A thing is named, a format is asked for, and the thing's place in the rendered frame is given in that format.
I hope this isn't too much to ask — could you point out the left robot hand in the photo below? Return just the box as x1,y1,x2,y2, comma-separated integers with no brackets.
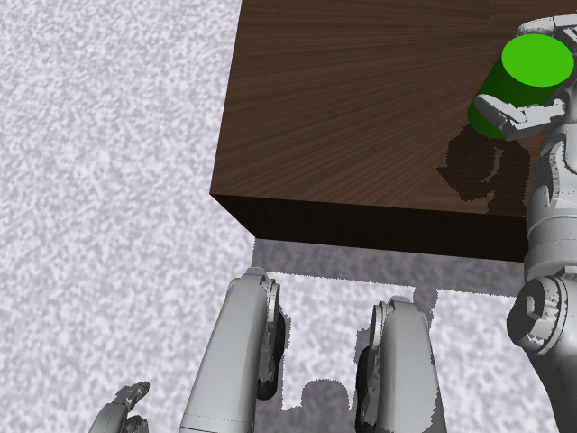
88,382,150,433

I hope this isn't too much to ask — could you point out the right robot foot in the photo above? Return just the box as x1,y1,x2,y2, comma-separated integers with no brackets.
355,346,376,433

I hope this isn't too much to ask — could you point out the right robot arm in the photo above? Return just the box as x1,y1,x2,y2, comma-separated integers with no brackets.
507,123,577,433

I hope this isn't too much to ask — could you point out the right robot hand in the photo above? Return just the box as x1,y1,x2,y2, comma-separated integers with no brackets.
473,10,577,142

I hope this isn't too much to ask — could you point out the left robot foot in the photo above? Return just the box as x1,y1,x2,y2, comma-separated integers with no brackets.
256,313,286,401

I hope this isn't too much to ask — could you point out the can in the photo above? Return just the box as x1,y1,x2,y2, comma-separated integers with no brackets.
467,34,574,139

